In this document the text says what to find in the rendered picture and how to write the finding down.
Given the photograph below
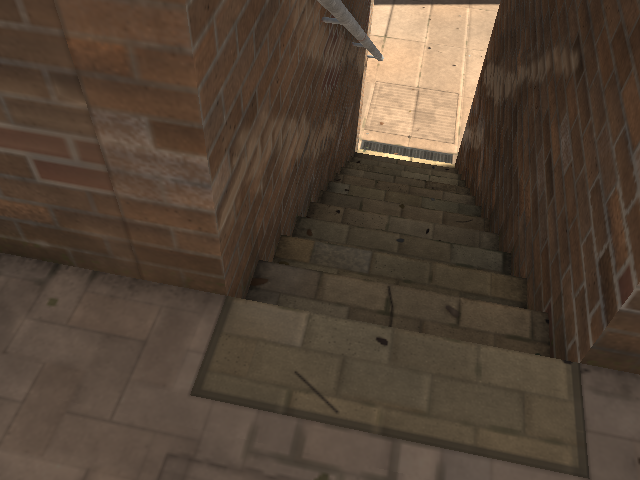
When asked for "stairs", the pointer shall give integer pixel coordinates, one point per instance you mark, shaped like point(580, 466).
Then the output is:
point(398, 241)

